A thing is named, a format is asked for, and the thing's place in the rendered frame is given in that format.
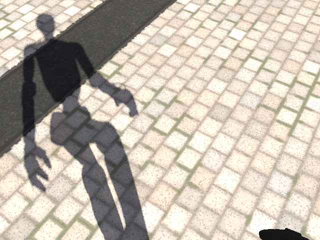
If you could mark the robot right hand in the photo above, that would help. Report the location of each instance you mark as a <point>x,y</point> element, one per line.
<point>280,234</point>

